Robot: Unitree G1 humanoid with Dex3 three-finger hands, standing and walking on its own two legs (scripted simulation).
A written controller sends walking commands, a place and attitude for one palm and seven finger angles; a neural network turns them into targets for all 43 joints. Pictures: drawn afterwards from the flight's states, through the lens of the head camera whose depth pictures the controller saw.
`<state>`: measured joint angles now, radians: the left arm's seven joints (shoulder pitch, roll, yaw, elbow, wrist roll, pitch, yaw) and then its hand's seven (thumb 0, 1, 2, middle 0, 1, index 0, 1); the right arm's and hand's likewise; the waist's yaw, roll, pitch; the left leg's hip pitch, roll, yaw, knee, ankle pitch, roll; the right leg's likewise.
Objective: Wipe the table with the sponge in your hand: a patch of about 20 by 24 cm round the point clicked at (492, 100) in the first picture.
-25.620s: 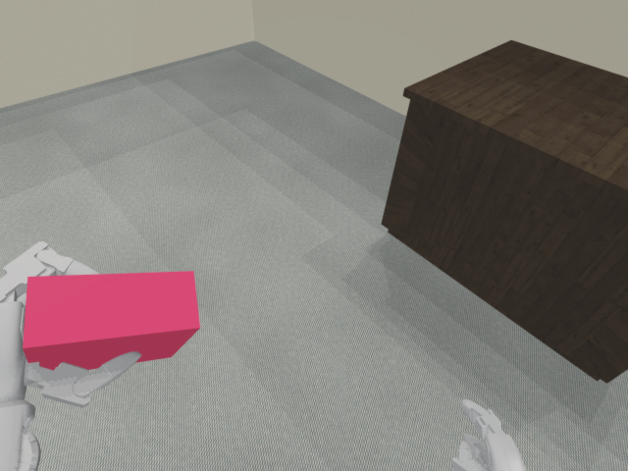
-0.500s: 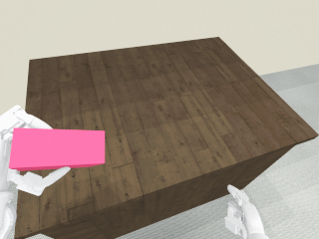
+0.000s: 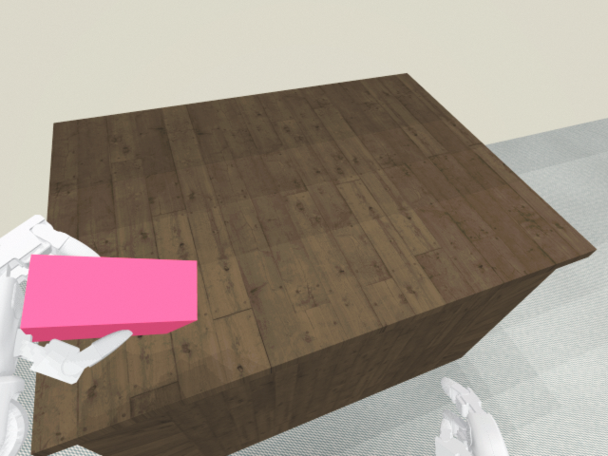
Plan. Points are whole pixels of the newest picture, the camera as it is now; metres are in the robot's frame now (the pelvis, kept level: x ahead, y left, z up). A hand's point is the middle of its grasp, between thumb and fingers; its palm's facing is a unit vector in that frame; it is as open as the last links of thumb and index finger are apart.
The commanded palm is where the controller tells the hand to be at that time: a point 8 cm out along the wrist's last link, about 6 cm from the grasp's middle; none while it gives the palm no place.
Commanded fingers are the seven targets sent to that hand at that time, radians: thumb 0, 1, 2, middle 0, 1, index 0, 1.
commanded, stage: shuffle to correct the standing spot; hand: left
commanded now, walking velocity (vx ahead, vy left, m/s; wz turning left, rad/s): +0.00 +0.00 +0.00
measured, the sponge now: (137, 301) +0.23 +0.20 +0.13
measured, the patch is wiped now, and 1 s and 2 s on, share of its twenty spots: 0.00 0.00 0.00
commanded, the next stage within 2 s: come to a stop and stand still in 0.66 s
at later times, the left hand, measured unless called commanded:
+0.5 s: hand (135, 291) +0.23 +0.19 +0.16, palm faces +0.32 -0.87 -0.38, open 10.0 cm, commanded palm +0.17 +0.23 +0.17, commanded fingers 0.00 0.10 1.30 -1.20 -1.60 -1.20 -1.60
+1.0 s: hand (203, 295) +0.24 +0.13 +0.16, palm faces +0.31 -0.85 -0.43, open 10.0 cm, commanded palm +0.18 +0.18 +0.17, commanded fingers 0.00 0.10 1.30 -1.20 -1.60 -1.20 -1.60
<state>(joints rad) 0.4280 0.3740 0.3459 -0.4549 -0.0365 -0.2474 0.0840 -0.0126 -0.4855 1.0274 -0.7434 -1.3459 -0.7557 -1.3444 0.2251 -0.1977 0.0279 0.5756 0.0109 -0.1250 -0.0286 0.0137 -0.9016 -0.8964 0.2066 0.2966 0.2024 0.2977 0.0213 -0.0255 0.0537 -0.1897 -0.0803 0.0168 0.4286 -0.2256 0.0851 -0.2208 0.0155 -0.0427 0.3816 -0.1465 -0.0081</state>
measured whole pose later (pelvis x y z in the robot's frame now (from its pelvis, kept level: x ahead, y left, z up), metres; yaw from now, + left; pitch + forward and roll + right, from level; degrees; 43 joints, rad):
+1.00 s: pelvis +0.02 -0.10 +0.00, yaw -1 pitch +2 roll +0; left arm 0.51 0.38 0.34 -0.49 -0.07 -0.17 0.11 -0.01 -0.49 1.03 -0.74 -1.35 -0.76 -1.34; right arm 0.21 -0.24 -0.01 0.59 0.03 -0.08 -0.05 0.01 -0.90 -0.90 0.20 0.30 0.20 0.30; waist -0.01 0.01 0.02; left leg -0.23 0.04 -0.04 0.47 -0.25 0.02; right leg -0.21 0.15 -0.08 0.31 -0.14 -0.11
